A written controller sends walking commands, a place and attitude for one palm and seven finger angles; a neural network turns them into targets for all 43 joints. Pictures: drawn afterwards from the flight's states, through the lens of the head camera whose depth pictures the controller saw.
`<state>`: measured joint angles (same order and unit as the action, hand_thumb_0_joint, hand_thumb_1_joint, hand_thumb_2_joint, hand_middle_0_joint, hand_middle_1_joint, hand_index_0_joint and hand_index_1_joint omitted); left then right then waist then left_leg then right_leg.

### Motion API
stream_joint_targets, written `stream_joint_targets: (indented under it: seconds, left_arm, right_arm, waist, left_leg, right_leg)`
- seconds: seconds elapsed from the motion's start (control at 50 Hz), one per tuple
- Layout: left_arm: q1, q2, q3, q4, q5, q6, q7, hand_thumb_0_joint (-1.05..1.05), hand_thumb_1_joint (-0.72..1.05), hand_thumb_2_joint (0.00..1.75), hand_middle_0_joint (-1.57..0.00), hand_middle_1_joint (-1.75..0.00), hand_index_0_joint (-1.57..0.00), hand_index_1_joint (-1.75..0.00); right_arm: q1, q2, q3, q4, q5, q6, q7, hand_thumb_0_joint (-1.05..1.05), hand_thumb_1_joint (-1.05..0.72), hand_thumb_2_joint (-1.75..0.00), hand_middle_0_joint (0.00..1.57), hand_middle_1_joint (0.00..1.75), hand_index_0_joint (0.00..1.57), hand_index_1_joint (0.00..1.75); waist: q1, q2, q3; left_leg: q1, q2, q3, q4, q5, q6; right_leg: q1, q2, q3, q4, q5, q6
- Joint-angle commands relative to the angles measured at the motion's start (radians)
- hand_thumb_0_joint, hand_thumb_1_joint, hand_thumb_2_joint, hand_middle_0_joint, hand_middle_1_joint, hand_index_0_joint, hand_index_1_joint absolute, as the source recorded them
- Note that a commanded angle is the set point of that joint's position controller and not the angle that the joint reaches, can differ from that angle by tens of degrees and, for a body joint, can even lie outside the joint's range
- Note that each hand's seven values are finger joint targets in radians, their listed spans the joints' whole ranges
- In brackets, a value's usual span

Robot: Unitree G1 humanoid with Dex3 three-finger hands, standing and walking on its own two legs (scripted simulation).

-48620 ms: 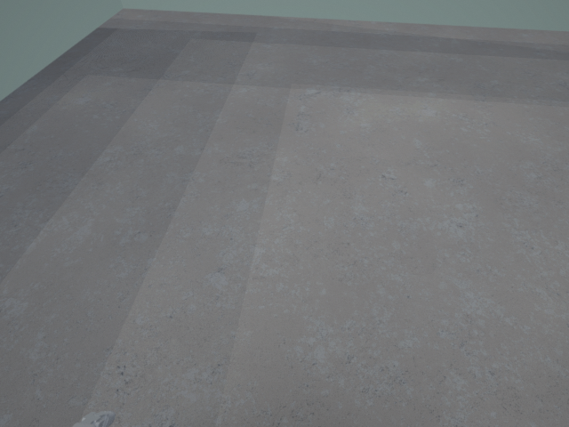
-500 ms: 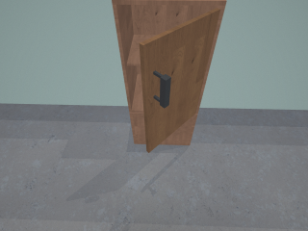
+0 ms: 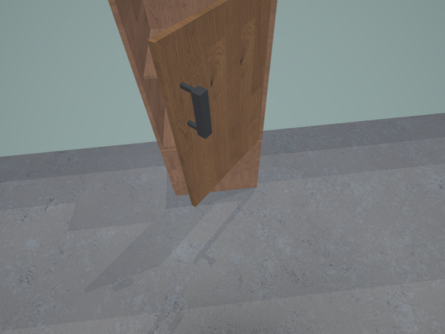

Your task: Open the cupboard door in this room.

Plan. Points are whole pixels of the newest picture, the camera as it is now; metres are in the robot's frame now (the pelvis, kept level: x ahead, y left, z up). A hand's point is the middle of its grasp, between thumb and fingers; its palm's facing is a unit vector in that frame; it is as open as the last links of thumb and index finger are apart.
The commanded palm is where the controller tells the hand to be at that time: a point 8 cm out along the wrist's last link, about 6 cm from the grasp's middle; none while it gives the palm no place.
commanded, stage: walk to a spot facing it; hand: left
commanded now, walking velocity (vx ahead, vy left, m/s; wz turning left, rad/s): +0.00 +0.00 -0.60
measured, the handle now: (195, 110) +0.56 +0.10 +0.06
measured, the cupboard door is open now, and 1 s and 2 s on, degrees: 46 46 46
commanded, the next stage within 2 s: none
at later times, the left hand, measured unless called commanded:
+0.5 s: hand out of the picture +0.10 +0.20 -0.16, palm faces -0.17 -0.95 -0.25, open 7.3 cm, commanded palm none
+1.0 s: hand (187, 278) +0.25 +0.11 -0.15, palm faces -0.57 -0.77 -0.28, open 7.3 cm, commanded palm none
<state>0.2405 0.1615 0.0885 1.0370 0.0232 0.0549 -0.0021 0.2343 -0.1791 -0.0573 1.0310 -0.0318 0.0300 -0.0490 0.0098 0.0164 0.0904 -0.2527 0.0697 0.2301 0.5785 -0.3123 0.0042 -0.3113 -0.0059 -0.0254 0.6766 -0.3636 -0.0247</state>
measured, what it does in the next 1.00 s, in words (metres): steps on the spot, turning right: left foot, then right foot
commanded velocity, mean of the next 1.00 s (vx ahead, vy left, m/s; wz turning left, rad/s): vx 0.00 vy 0.00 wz -0.60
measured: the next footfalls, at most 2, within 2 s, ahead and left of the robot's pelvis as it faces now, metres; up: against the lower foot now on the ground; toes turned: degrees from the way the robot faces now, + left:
left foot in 0.54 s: +0.09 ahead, +0.14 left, +0.00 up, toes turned -19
right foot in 0.86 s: +0.01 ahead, -0.12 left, +0.00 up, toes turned -34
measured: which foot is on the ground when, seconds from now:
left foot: down 0.00-0.04, up 0.06-0.52, down 0.54-0.86, up 0.88-1.00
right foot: down 0.00-0.52, up 0.54-0.84, down 0.86-1.00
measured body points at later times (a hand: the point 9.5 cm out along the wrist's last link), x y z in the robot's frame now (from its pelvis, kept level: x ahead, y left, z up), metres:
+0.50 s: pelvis +0.02 +0.02 +0.01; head +0.08 +0.00 +0.46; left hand +0.11 +0.25 -0.14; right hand +0.11 -0.26 -0.12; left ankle +0.04 +0.15 -0.71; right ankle +0.00 -0.08 -0.73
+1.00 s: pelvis +0.03 +0.00 +0.00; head +0.08 -0.04 +0.45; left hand +0.28 +0.15 -0.13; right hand -0.10 -0.24 -0.15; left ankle +0.08 +0.14 -0.66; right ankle -0.02 -0.10 -0.73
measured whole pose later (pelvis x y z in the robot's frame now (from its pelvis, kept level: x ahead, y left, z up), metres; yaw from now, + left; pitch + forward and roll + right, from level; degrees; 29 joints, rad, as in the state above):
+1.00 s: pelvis +0.03 +0.00 +0.00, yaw -36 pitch +0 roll +0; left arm 0.12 0.23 0.06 0.88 0.02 0.03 0.01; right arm 0.22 -0.27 -0.06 0.93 -0.01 0.07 -0.03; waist -0.03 0.02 0.15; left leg -0.44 0.08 0.04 1.08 -0.50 -0.07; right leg -0.31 0.02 0.02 0.60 -0.30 -0.02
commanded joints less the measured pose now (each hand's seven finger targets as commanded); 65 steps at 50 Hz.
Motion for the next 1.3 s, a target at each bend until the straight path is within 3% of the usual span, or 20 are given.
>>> stream_joint_targets:
  seconds: [0.0, 0.02, 0.04, 0.1, 0.36, 0.44, 0.46, 0.5, 0.54, 0.6, 0.74, 0.8, 0.84, 0.86, 0.9, 0.98, 1.12, 1.16, 1.18, 1.28]
  left_arm:
    - [0.104, 0.149, 0.029, -0.060, 0.015, -0.030, 0.003, 0.00, 0.90, 0.90, -0.20, -0.30, -0.20, -0.30]
    - [0.140, 0.228, 0.044, -0.051, 0.014, -0.040, 0.017, 0.00, 0.90, 0.90, -0.20, -0.30, -0.20, -0.30]
    - [0.168, 0.224, 0.042, -0.044, 0.000, -0.040, 0.029, 0.00, 0.90, 0.90, -0.20, -0.30, -0.20, -0.30]
    - [0.056, 0.196, 0.036, -0.093, -0.004, -0.042, 0.036, 0.00, 0.90, 0.90, -0.20, -0.30, -0.20, -0.30]
    - [0.072, 0.239, 0.046, -0.149, 0.007, -0.036, 0.025, 0.00, 0.90, 0.90, -0.20, -0.30, -0.20, -0.30]
    - [-0.004, 0.247, 0.047, -0.181, -0.001, -0.030, 0.021, 0.00, 0.90, 0.90, -0.20, -0.30, -0.20, -0.30]
    - [-0.034, 0.233, 0.042, -0.187, -0.004, -0.029, 0.020, 0.00, 0.90, 0.90, -0.20, -0.30, -0.20, -0.30]
    - [-0.014, 0.145, 0.021, -0.227, -0.015, -0.030, -0.001, 0.00, 0.90, 0.90, -0.20, -0.30, -0.20, -0.30]
    - [-0.059, 0.176, 0.031, -0.220, 0.011, -0.030, -0.015, 0.00, 0.90, 0.90, -0.20, -0.30, -0.20, -0.30]
    - [-0.049, 0.154, 0.022, -0.211, -0.004, -0.022, -0.028, 0.00, 0.90, 0.90, -0.20, -0.30, -0.20, -0.30]
    - [-0.132, 0.127, -0.003, -0.229, -0.007, -0.023, -0.041, 0.00, 0.90, 0.90, -0.20, -0.30, -0.20, -0.30]
    - [-0.025, 0.171, 0.006, -0.196, -0.005, -0.035, -0.034, 0.00, 0.90, 0.90, -0.20, -0.30, -0.20, -0.30]
    - [0.123, 0.364, 0.047, -0.152, -0.002, -0.050, -0.002, 0.00, 0.90, 0.90, -0.20, -0.30, -0.20, -0.30]
    - [0.132, 0.363, 0.044, -0.153, -0.011, -0.042, 0.011, 0.00, 0.90, 0.90, -0.20, -0.30, -0.20, -0.30]
    - [0.014, 0.287, 0.033, -0.178, -0.004, -0.034, 0.027, 0.00, 0.90, 0.90, -0.20, -0.30, -0.20, -0.30]
    - [-0.081, 0.270, 0.023, -0.215, 0.005, -0.032, 0.024, 0.00, 0.90, 0.90, -0.20, -0.30, -0.20, -0.30]
    - [-0.150, 0.242, 0.025, -0.235, -0.005, -0.020, 0.007, 0.00, 0.90, 0.90, -0.20, -0.30, -0.20, -0.30]
    - [-0.103, 0.140, 0.002, -0.270, -0.016, -0.018, -0.006, 0.00, 0.90, 0.90, -0.20, -0.30, -0.20, -0.30]
    - [-0.135, 0.173, 0.010, -0.277, -0.005, -0.021, -0.016, 0.00, 0.90, 0.90, -0.20, -0.30, -0.20, -0.30]
    - [-0.121, 0.121, 0.010, -0.228, -0.004, -0.014, -0.040, 0.00, 0.90, 0.90, -0.20, -0.30, -0.20, -0.30]
  right_arm:
    - [-0.038, -0.133, -0.033, -0.106, 0.008, -0.005, 0.002, 0.00, -0.90, -0.90, 0.20, 0.30, 0.20, 0.30]
    - [-0.086, -0.087, -0.023, -0.143, 0.015, 0.001, 0.007, 0.00, -0.90, -0.90, 0.20, 0.30, 0.20, 0.30]
    - [-0.117, -0.123, -0.027, -0.145, 0.012, 0.012, 0.007, 0.00, -0.90, -0.90, 0.20, 0.30, 0.20, 0.30]
    - [-0.110, -0.103, -0.025, -0.144, 0.016, 0.007, 0.013, 0.00, -0.90, -0.90, 0.20, 0.30, 0.20, 0.30]
    - [-0.216, -0.112, -0.017, -0.232, 0.029, -0.004, 0.006, 0.00, -0.90, -0.90, 0.20, 0.30, 0.20, 0.30]
    - [-0.117, -0.115, -0.014, -0.223, 0.035, -0.017, 0.001, 0.00, -0.90, -0.90, 0.20, 0.30, 0.20, 0.30]
    - [-0.059, -0.126, -0.017, -0.207, 0.035, -0.025, -0.002, 0.00, -0.90, -0.90, 0.20, 0.30, 0.20, 0.30]
    - [-0.007, -0.285, -0.040, -0.215, 0.009, -0.038, -0.009, 0.00, -0.90, -0.90, 0.20, 0.30, 0.20, 0.30]
    - [-0.014, -0.248, -0.023, -0.232, -0.009, -0.033, -0.010, 0.00, -0.90, -0.90, 0.20, 0.30, 0.20, 0.30]
    - [-0.052, -0.194, -0.002, -0.249, -0.003, -0.033, -0.007, 0.00, -0.90, -0.90, 0.20, 0.30, 0.20, 0.30]
    - [0.050, -0.241, -0.027, -0.201, -0.003, -0.024, 0.006, 0.00, -0.90, -0.90, 0.20, 0.30, 0.20, 0.30]
    - [0.033, -0.246, -0.032, -0.203, 0.007, -0.019, 0.015, 0.00, -0.90, -0.90, 0.20, 0.30, 0.20, 0.30]
    - [-0.043, -0.149, -0.009, -0.269, 0.028, -0.014, 0.024, 0.00, -0.90, -0.90, 0.20, 0.30, 0.20, 0.30]
    - [-0.070, -0.171, -0.012, -0.276, 0.024, -0.005, 0.017, 0.00, -0.90, -0.90, 0.20, 0.30, 0.20, 0.30]
    - [-0.056, -0.168, -0.016, -0.237, 0.026, -0.005, 0.012, 0.00, -0.90, -0.90, 0.20, 0.30, 0.20, 0.30]
    - [-0.013, -0.120, -0.012, -0.198, 0.023, 0.007, 0.025, 0.00, -0.90, -0.90, 0.20, 0.30, 0.20, 0.30]
    - [0.112, -0.142, -0.017, -0.177, 0.026, -0.024, 0.013, 0.00, -0.90, -0.90, 0.20, 0.30, 0.20, 0.30]
    - [0.154, -0.302, -0.041, -0.192, 0.004, -0.040, 0.005, 0.00, -0.90, -0.90, 0.20, 0.30, 0.20, 0.30]
    - [0.136, -0.307, -0.038, -0.204, -0.005, -0.040, -0.002, 0.00, -0.90, -0.90, 0.20, 0.30, 0.20, 0.30]
    - [0.036, -0.195, -0.010, -0.218, -0.005, -0.045, 0.001, 0.00, -0.90, -0.90, 0.20, 0.30, 0.20, 0.30]
  waist:
    - [0.051, -0.165, -0.045]
    - [0.077, -0.396, -0.052]
    - [0.088, -0.340, -0.059]
    - [0.023, -0.096, -0.107]
    - [0.046, -0.151, -0.139]
    - [-0.010, -0.144, -0.161]
    - [-0.043, -0.137, -0.175]
    - [-0.043, 0.305, -0.173]
    - [-0.031, 0.108, -0.094]
    - [0.003, 0.173, -0.101]
    - [-0.045, 0.215, -0.108]
    - [0.024, 0.135, -0.141]
    - [0.100, -0.333, -0.199]
    - [0.110, -0.220, -0.176]
    - [0.053, -0.298, -0.172]
    - [-0.007, -0.134, -0.129]
    - [-0.080, -0.140, -0.114]
    - [-0.071, 0.337, -0.144]
    - [-0.078, 0.200, -0.136]
    - [-0.022, 0.158, -0.106]
  left_leg:
    - [-0.135, 0.114, -0.069, 0.086, 0.000, 0.010]
    - [-0.299, -0.028, -0.051, 0.345, -0.283, -0.039]
    - [-0.327, -0.025, -0.195, 0.493, -0.290, -0.032]
    - [-0.344, -0.004, -0.249, 0.574, -0.140, -0.050]
    - [-0.232, -0.062, -0.261, 0.298, -0.147, -0.057]
    - [-0.037, -0.084, -0.260, 0.023, -0.035, -0.041]
    - [0.111, -0.056, -0.267, -0.118, 0.058, -0.037]
    - [0.313, 0.373, -0.675, -0.306, 0.224, 0.142]
    - [0.122, 0.365, -0.610, -0.279, 0.380, 0.199]
    - [0.138, 0.243, -0.340, -0.198, 0.605, 0.143]
    - [0.153, 0.245, -0.196, -0.137, 0.592, 0.101]
    - [0.046, 0.211, -0.138, 0.042, 0.485, 0.025]
    - [-0.345, -0.003, -0.075, 0.498, -0.352, -0.078]
    - [-0.359, 0.019, -0.215, 0.570, -0.344, -0.066]
    - [-0.381, 0.044, -0.244, 0.601, -0.238, -0.073]
    - [-0.199, 0.002, -0.194, 0.438, -0.134, -0.080]
    - [0.109, -0.033, -0.196, -0.077, 0.040, -0.052]
    - [0.205, 0.407, -0.671, -0.328, 0.090, 0.130]
    - [0.111, 0.449, -0.687, -0.334, 0.108, 0.196]
    - [0.118, 0.242, -0.255, -0.242, 0.403, 0.100]
  right_leg:
    - [0.113, -0.141, 0.220, -0.268, 0.262, -0.044]
    - [0.190, -0.306, 0.502, -0.373, 0.457, -0.118]
    - [0.195, -0.307, 0.524, -0.383, 0.530, -0.124]
    - [0.249, -0.235, 0.412, -0.303, 0.539, -0.180]
    - [0.244, -0.175, 0.498, -0.271, 0.639, -0.184]
    - [0.138, -0.120, 0.488, -0.219, 0.615, -0.130]
    - [0.031, -0.088, 0.457, -0.174, 0.516, -0.083]
    - [-0.300, 0.115, 0.164, 0.155, -0.230, 0.036]
    - [-0.286, 0.048, 0.109, 0.461, -0.202, 0.066]
    - [-0.291, -0.002, 0.063, 0.528, -0.114, 0.084]
    - [-0.087, 0.007, -0.065, 0.084, -0.074, 0.052]
    - [0.176, 0.013, -0.070, -0.201, 0.174, 0.015]
    - [0.418, -0.407, 0.458, -0.302, 0.771, -0.190]
    - [0.361, -0.406, 0.439, -0.279, 0.754, -0.235]
    - [0.334, -0.284, 0.353, -0.251, 0.647, -0.202]
    - [0.103, -0.211, 0.293, -0.289, 0.451, -0.165]
    - [-0.097, -0.116, 0.338, -0.210, 0.239, -0.076]
    - [-0.300, 0.088, 0.066, 0.213, -0.256, 0.045]
    - [-0.284, 0.037, 0.095, 0.395, -0.260, 0.048]
    - [-0.239, -0.027, 0.012, 0.425, -0.075, 0.079]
